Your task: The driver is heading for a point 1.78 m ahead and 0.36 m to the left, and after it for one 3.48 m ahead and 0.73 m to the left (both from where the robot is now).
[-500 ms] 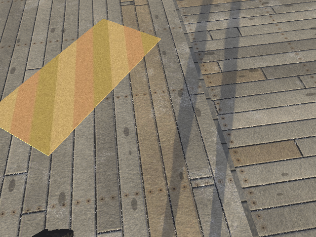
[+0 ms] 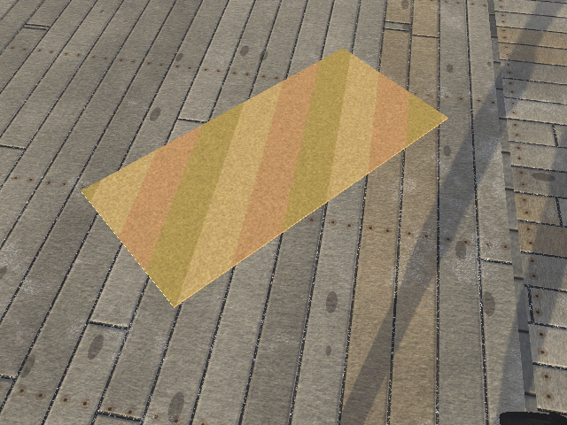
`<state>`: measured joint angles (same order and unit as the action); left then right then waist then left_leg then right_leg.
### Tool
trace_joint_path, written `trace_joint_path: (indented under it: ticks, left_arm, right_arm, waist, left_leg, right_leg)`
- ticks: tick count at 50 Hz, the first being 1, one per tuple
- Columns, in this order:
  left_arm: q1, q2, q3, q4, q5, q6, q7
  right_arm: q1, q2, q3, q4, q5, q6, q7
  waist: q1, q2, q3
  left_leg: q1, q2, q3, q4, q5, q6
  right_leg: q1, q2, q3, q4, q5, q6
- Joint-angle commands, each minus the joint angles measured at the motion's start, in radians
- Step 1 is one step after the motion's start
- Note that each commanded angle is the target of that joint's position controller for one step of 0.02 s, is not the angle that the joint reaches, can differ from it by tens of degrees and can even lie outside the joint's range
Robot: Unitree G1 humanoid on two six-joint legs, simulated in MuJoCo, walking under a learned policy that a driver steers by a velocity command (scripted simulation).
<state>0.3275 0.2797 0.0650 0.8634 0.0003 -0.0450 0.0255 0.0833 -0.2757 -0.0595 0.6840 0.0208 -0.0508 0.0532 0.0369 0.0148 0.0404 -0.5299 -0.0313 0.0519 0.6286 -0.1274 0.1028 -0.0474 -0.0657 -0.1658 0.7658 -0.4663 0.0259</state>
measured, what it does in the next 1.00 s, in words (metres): walks ahead, turning left: right foot, then left foot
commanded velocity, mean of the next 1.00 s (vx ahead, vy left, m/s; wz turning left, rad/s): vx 0.50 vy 0.00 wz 0.42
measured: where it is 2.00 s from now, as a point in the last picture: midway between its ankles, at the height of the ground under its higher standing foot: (200, 214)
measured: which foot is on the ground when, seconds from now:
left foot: down 0.00-0.44, up 0.46-0.92, down 0.94-1.00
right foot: up 0.00-0.42, down 0.44-0.96, up 0.98-1.00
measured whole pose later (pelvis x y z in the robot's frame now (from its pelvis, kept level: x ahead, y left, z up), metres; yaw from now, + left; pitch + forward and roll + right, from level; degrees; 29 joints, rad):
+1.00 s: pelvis +0.52 +0.11 +0.01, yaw +25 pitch +2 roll -1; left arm 0.37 0.30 0.05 0.90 -0.02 -0.07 -0.01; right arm 0.07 -0.26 -0.04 0.61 0.00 -0.06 0.03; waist 0.07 0.00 0.04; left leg -0.46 0.00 0.03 0.58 -0.15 0.05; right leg -0.18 -0.05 -0.01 0.89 -0.47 0.01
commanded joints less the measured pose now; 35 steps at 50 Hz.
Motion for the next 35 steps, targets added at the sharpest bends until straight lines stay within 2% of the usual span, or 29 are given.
trace_joint_path:
  ticks: [1,2,3,4,5,8,11,13,15,18,20,21,22,23,24,25,26,27,28,30,33,35]
  left_arm:
    - [-0.046,0.136,0.011,-0.149,-0.019,-0.088,-0.027]
    - [-0.112,0.140,0.009,-0.172,-0.041,-0.104,-0.034]
    - [-0.126,0.123,0.007,-0.172,-0.024,-0.109,-0.028]
    - [-0.129,0.139,0.018,-0.166,0.000,-0.101,-0.020]
    - [-0.109,0.138,0.022,-0.165,0.006,-0.087,-0.022]
    - [-0.103,0.103,0.016,-0.176,0.017,-0.058,-0.018]
    - [-0.221,0.070,0.001,-0.208,0.018,-0.056,-0.018]
    - [-0.295,0.058,-0.006,-0.224,0.011,-0.062,-0.026]
    - [-0.345,0.072,-0.003,-0.241,-0.002,-0.069,-0.035]
    - [-0.350,0.115,0.013,-0.251,-0.009,-0.081,-0.046]
    - [-0.280,0.134,0.027,-0.238,-0.011,-0.091,-0.047]
    - [-0.195,0.155,0.041,-0.218,-0.004,-0.095,-0.041]
    - [-0.060,0.204,0.056,-0.208,0.014,-0.099,-0.033]
    - [0.049,0.293,0.077,-0.178,0.031,-0.087,-0.031]
    - [0.060,0.230,0.067,-0.170,0.002,-0.081,-0.038]
    - [0.014,0.153,0.046,-0.187,-0.001,-0.075,-0.034]
    - [-0.035,0.128,0.035,-0.192,0.007,-0.066,-0.031]
    - [-0.072,0.107,0.026,-0.186,0.011,-0.060,-0.030]
    - [-0.085,0.089,0.018,-0.178,0.017,-0.061,-0.030]
    - [-0.080,0.084,0.017,-0.157,0.012,-0.069,-0.035]
    - [-0.064,0.125,0.029,-0.124,0.004,-0.077,-0.039]
    - [-0.063,0.141,0.032,-0.108,-0.003,-0.072,-0.039]
  right_arm:
    - [0.329,-0.227,-0.071,-0.013,-0.003,-0.005,-0.019]
    - [0.296,-0.182,-0.059,-0.012,-0.004,-0.010,-0.022]
    - [0.231,-0.164,-0.053,-0.020,-0.004,-0.013,-0.022]
    - [0.176,-0.127,-0.042,-0.036,-0.009,-0.014,-0.025]
    - [0.147,-0.120,-0.038,-0.054,-0.018,-0.013,-0.029]
    - [0.148,-0.149,-0.047,-0.056,-0.014,-0.018,-0.042]
    - [0.181,-0.171,-0.055,-0.044,-0.004,-0.013,-0.059]
    - [0.211,-0.174,-0.056,-0.035,0.000,-0.005,-0.065]
    - [0.249,-0.179,-0.058,-0.021,0.003,0.001,-0.066]
    - [0.270,-0.167,-0.056,-0.014,0.007,0.009,-0.070]
    - [0.247,-0.160,-0.057,-0.022,0.004,0.013,-0.071]
    - [0.240,-0.132,-0.047,-0.029,0.000,0.013,-0.070]
    - [0.236,-0.073,-0.025,-0.048,-0.010,0.008,-0.065]
    - [0.372,-0.008,-0.005,-0.075,0.010,-0.002,-0.067]
    - [0.389,-0.097,-0.015,-0.062,0.023,-0.005,-0.069]
    - [0.289,-0.167,-0.034,-0.062,0.019,0.001,-0.069]
    - [0.219,-0.170,-0.037,-0.076,0.005,0.008,-0.070]
    - [0.182,-0.158,-0.040,-0.089,-0.005,0.009,-0.067]
    - [0.177,-0.137,-0.040,-0.093,-0.003,0.011,-0.061]
    - [0.199,-0.086,-0.030,-0.089,0.006,0.017,-0.054]
    - [0.148,-0.055,-0.017,-0.103,-0.005,0.018,-0.053]
    - [0.102,-0.047,-0.008,-0.109,-0.010,0.009,-0.045]
  waist:
    - [-0.162,0.120,-0.397]
    - [-0.150,0.077,-0.263]
    - [-0.097,-0.020,-0.167]
    - [-0.064,-0.015,-0.124]
    - [-0.034,0.006,-0.104]
    - [-0.012,0.017,-0.081]
    - [-0.050,0.037,-0.052]
    - [-0.085,0.059,-0.051]
    - [-0.106,0.071,-0.051]
    - [-0.094,0.091,-0.054]
    - [-0.047,0.120,-0.065]
    - [-0.002,0.114,-0.109]
    - [0.058,0.033,-0.230]
    - [0.015,-0.270,-0.363]
    - [0.026,-0.296,-0.343]
    - [0.056,-0.180,-0.210]
    - [0.048,-0.110,-0.132]
    - [0.030,-0.095,-0.073]
    - [0.008,-0.112,-0.049]
    - [-0.014,-0.131,-0.040]
    - [-0.019,-0.099,-0.022]
    - [-0.012,-0.084,-0.022]
  left_leg:
    - [0.927,0.354,-0.805,-0.306,-0.105,0.298]
    - [0.801,0.314,-0.644,-0.307,-0.063,0.254]
    - [0.635,0.266,-0.534,-0.319,0.022,0.218]
    - [0.519,0.234,-0.462,-0.337,0.119,0.199]
    - [0.435,0.214,-0.436,-0.363,0.168,0.201]
    - [0.309,0.185,-0.365,-0.401,0.265,0.212]
    - [0.252,0.126,-0.294,-0.396,0.218,0.163]
    - [0.237,0.103,-0.286,-0.378,0.141,0.131]
    - [0.260,0.120,-0.329,-0.358,0.080,0.119]
    - [0.350,0.158,-0.429,-0.276,0.018,0.100]
    - [0.368,0.159,-0.471,-0.207,0.031,0.076]
    - [0.346,0.117,-0.450,-0.120,0.065,0.048]
    - [0.249,0.059,-0.375,0.126,-0.013,0.009]
    - [-0.096,-0.087,-0.230,0.469,-0.406,-0.065]
    - [-0.262,-0.015,-0.233,0.638,-0.465,-0.081]
    - [-0.300,0.027,-0.233,0.691,-0.370,-0.088]
    - [-0.276,0.060,-0.196,0.680,-0.294,-0.093]
    - [-0.250,0.085,-0.191,0.636,-0.243,-0.095]
    - [-0.203,0.107,-0.190,0.597,-0.212,-0.092]
    - [-0.149,0.113,-0.170,0.535,-0.195,-0.091]
    - [-0.175,0.119,-0.162,0.392,-0.131,-0.100]
    - [-0.167,0.127,-0.139,0.268,-0.031,-0.103]
  right_leg:
    - [-0.738,0.069,0.288,0.674,-0.072,-0.017]
    - [-0.766,0.028,0.269,0.619,0.002,-0.038]
    - [-0.728,-0.014,0.258,0.509,0.067,-0.040]
    - [-0.664,-0.041,0.252,0.427,0.102,-0.033]
    - [-0.607,-0.051,0.254,0.398,0.125,-0.023]
    - [-0.566,-0.044,0.226,0.271,0.187,0.024]
    - [-0.538,-0.009,0.211,0.035,0.392,0.048]
    - [-0.478,0.029,0.204,-0.114,0.516,0.048]
    - [-0.445,0.054,0.212,-0.185,0.553,0.045]
    - [-0.420,0.062,0.248,-0.261,0.476,0.017]
    - [-0.328,0.064,0.237,-0.299,0.410,-0.019]
    - [-0.193,0.051,0.232,-0.327,0.409,-0.048]
    - [0.040,-0.094,0.362,-0.312,0.362,-0.110]
    - [0.382,-0.329,0.796,-0.378,0.191,-0.276]
    - [0.389,-0.380,0.993,-0.446,-0.067,-0.301]
    - [0.276,-0.328,0.843,-0.468,-0.095,-0.252]
    - [0.156,-0.282,0.692,-0.472,0.025,-0.215]
    - [0.054,-0.240,0.589,-0.493,0.145,-0.204]
    - [-0.016,-0.203,0.513,-0.518,0.222,-0.194]
    - [-0.075,-0.174,0.426,-0.562,0.292,-0.206]
    - [-0.076,-0.189,0.355,-0.605,0.408,-0.243]
    - [-0.058,-0.179,0.296,-0.614,0.467,-0.240]
Velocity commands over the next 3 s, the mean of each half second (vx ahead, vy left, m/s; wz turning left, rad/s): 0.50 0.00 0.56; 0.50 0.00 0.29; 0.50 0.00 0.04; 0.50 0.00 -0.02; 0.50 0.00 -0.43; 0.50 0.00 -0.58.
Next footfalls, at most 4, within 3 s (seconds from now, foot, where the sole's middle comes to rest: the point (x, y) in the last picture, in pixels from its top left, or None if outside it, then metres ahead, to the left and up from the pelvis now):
0.44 right None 0.44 -0.10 -0.75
0.94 left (202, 356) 0.59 0.25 -0.75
1.46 right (254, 230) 0.96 0.15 -0.75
2.00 left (142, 181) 1.13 0.50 -0.75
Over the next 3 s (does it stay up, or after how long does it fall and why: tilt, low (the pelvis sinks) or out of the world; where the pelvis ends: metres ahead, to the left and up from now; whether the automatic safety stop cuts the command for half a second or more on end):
stays up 1.56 0.43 0.02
